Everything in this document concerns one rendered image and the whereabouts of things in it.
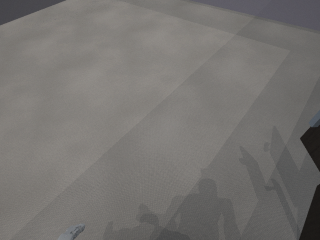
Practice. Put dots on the cupboard door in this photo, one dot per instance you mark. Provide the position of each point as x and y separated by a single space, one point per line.
311 141

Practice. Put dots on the robot left hand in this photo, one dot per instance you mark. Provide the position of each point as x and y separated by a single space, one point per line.
72 232

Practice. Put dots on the handle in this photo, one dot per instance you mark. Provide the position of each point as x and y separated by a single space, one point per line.
315 121

